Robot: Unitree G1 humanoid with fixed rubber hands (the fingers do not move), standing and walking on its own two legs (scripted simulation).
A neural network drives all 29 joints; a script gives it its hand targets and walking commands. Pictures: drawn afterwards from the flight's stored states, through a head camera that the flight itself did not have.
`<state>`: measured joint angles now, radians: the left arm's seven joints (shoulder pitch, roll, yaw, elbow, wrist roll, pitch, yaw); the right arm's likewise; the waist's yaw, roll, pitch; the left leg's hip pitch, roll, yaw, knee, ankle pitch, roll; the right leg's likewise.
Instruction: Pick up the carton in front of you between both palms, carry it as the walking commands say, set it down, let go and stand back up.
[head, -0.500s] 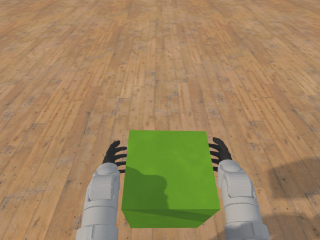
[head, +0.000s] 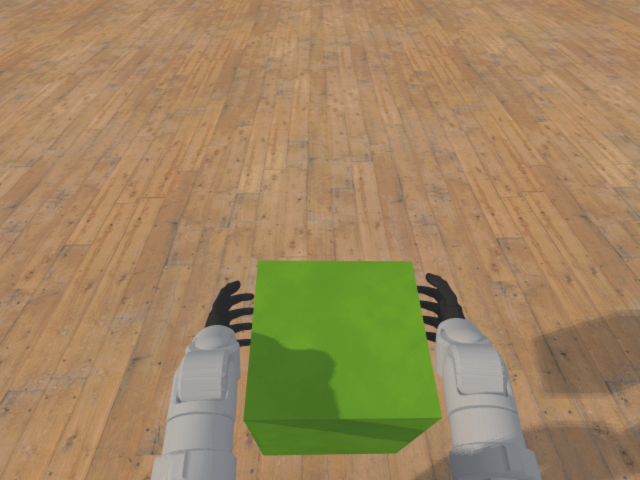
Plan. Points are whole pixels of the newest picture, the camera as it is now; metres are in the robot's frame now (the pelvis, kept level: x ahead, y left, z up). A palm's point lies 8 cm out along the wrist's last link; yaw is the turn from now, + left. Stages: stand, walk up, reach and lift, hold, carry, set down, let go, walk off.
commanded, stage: carry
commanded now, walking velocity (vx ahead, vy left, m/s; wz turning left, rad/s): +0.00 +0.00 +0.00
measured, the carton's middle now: (332, 364) +0.30 +0.00 -0.05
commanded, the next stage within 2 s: hold in 0.16 s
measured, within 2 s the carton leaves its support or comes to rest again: neither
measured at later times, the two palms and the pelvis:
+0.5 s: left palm (247, 322) +0.31 +0.11 +0.05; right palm (487, 357) +0.25 -0.18 +0.06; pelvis -0.01 +0.03 +0.01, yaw -11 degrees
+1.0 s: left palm (244, 330) +0.35 +0.14 -0.03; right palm (442, 352) +0.30 -0.15 -0.02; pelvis -0.01 +0.06 -0.01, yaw -12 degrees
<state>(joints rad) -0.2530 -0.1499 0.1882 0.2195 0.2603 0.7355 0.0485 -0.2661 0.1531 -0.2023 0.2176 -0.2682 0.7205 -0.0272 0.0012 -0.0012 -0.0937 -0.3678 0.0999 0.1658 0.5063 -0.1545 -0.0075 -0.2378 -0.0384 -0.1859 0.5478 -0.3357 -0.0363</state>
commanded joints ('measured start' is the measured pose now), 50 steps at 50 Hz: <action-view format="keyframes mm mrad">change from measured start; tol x8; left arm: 1 -499 -924 -555 -77 -281 -48 -267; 15 -485 -892 -563 -148 -273 -70 -284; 28 -543 -965 -472 33 -215 -63 -299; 36 -724 -1018 -345 206 -171 -84 -294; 44 -736 -777 -17 378 38 -231 -215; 50 -674 -700 -67 376 49 -434 -210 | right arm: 1 -422 930 547 -15 258 -27 250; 12 -331 925 474 13 197 -76 235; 29 -528 953 454 131 221 -62 307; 40 -768 815 94 415 -4 -186 317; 45 -698 709 -55 495 -109 -280 269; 50 -630 714 -5 480 -92 -438 247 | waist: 1 1 -2 -245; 8 1 -3 -245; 9 3 -120 -123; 42 -1 13 9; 50 17 13 -207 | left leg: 1 165 72 -84 -33 143 10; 8 163 72 -82 -32 141 8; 9 443 -222 -188 -52 246 32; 12 402 -205 -226 -88 294 25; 19 339 -224 -206 -141 65 11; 30 451 -182 -219 -176 16 -3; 39 389 -151 -270 -131 -205 -17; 50 118 -195 -226 121 206 -11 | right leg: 1 6 -128 113 -114 227 2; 8 5 -128 114 -113 231 0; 9 -26 56 311 -218 500 5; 11 107 59 323 -190 611 14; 16 256 89 294 -227 414 30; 36 -61 127 247 -196 -14 -14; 50 -430 165 240 60 178 20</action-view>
